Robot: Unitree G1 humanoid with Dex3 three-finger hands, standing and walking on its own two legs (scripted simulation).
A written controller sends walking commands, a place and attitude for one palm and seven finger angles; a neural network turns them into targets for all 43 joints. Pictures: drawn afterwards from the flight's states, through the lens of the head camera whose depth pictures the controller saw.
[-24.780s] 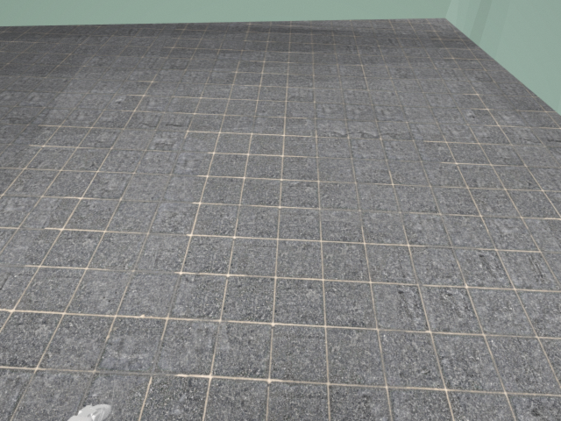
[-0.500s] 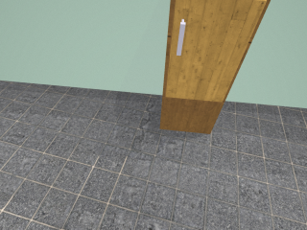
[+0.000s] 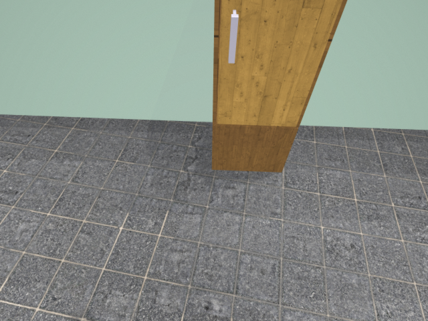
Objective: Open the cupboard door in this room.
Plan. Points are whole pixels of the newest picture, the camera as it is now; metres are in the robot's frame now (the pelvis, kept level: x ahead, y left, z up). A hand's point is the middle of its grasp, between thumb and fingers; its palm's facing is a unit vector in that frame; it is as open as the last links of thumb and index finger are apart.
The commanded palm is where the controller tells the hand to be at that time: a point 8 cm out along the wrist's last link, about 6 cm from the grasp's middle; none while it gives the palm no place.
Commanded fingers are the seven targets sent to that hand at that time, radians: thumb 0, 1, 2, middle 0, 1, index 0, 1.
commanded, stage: walk to a spot facing it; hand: left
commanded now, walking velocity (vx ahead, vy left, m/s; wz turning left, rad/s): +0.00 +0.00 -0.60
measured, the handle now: (232, 37) +0.94 +0.00 +0.05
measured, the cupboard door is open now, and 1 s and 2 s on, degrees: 0 0 0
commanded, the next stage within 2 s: none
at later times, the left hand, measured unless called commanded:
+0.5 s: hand out of the picture +0.09 +0.15 -0.16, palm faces -0.23 -0.94 -0.27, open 7.4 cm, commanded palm none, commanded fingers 0.00 0.90 0.90 -0.20 -0.30 -0.20 -0.30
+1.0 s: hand (134, 303) +0.17 +0.19 -0.16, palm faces -0.50 -0.84 -0.22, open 7.4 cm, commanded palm none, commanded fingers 0.00 0.90 0.90 -0.20 -0.30 -0.20 -0.30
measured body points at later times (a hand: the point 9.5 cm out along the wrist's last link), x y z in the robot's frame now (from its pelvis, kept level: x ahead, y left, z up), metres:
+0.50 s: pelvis -0.03 -0.03 +0.00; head +0.03 -0.06 +0.44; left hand +0.10 +0.20 -0.14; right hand +0.03 -0.31 -0.15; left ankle -0.01 +0.12 -0.66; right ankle -0.03 -0.12 -0.73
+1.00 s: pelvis -0.01 +0.04 +0.01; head +0.04 +0.04 +0.46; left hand +0.20 +0.23 -0.15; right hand -0.09 -0.21 -0.12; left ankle +0.02 +0.12 -0.73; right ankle -0.13 -0.08 -0.64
